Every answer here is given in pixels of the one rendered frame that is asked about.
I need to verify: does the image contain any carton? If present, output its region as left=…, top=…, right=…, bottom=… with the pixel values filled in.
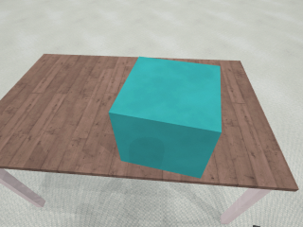
left=109, top=56, right=222, bottom=179

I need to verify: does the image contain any table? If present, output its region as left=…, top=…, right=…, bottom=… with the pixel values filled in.
left=0, top=54, right=299, bottom=225

